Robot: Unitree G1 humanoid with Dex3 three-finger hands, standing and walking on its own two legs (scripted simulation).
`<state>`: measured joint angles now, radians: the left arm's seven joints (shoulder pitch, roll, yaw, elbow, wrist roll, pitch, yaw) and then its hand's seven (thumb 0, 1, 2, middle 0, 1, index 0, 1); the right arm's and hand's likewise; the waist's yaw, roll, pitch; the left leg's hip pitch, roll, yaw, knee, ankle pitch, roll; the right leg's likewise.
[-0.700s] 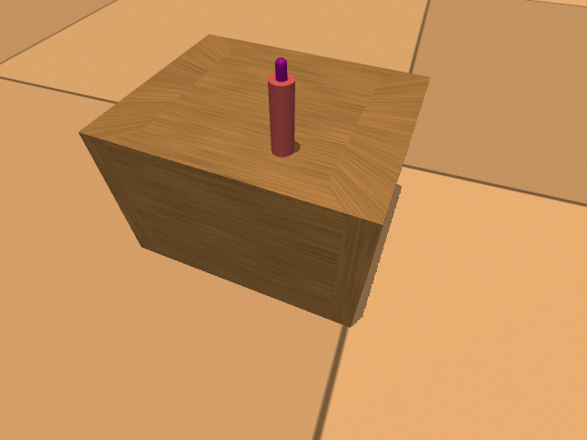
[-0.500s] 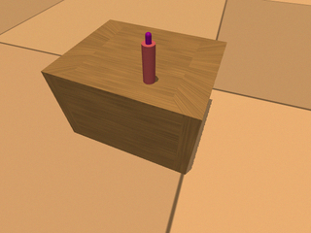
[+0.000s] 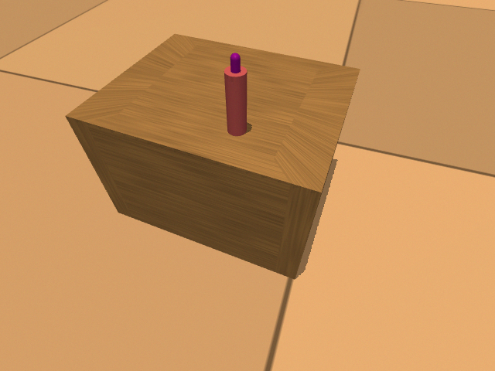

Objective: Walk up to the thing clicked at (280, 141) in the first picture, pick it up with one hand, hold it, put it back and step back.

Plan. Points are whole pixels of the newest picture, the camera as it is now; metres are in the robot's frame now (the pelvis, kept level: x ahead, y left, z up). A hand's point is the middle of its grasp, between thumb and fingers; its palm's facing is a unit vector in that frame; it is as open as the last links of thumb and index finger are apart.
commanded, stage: stand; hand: left
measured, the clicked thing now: (236, 95) +0.87 +0.02 -0.05
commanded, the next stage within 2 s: walk up in 0.42 s
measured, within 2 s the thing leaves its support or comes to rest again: neither
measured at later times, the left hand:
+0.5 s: hand out of the picture +0.08 +0.26 -0.16, palm faces -0.05 -0.94 -0.34, open 7.4 cm
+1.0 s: hand (101, 305) +0.28 +0.30 -0.15, palm faces -0.30 -0.88 -0.37, open 7.4 cm
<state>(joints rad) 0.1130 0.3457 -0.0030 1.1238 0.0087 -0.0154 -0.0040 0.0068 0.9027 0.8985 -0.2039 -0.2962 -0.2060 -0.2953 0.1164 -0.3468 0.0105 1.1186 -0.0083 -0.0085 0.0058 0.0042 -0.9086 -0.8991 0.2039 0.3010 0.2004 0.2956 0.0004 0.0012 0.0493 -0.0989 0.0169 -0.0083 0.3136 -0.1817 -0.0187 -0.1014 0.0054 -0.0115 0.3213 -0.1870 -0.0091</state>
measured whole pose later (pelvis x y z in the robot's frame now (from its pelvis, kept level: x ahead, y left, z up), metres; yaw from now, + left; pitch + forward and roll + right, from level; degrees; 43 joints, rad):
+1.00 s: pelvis +0.14 +0.06 -0.01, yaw -12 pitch -3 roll +1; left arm 0.24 0.42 0.05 0.87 0.01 -0.02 -0.05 0.01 0.90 0.90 -0.20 -0.30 -0.20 -0.29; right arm 0.36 -0.38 -0.06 0.84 -0.03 -0.04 0.04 0.00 -0.91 -0.90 0.21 0.30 0.20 0.30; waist -0.06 -0.02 0.13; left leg -0.01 -0.03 0.12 0.39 -0.34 0.05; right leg -0.45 -0.03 0.00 0.69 -0.23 -0.03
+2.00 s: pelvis +0.30 +0.05 -0.03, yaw -25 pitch -2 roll +1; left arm 0.18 0.37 0.02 0.95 0.01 0.00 -0.01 0.01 0.90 0.90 -0.20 -0.30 -0.21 -0.30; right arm 0.14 -0.39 -0.02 0.93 0.01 -0.01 0.01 0.00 -0.91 -0.90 0.20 0.30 0.20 0.30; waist 0.00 0.01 0.11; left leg -0.32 0.05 0.02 0.67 -0.31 -0.03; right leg -0.26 -0.01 0.03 0.70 -0.41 0.01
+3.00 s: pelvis +0.30 +0.06 +0.00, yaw -24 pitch -2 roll +0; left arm 0.12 0.34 0.01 1.16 0.01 0.00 -0.01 0.01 0.90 0.90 -0.20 -0.30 -0.21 -0.30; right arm 0.08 -0.34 0.00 1.14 -0.01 -0.02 0.01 0.00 -0.91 -0.90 0.20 0.30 0.20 0.30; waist 0.00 0.00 0.05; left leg -0.17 0.04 0.02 0.33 -0.13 -0.02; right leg -0.08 -0.02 0.02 0.32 -0.20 0.03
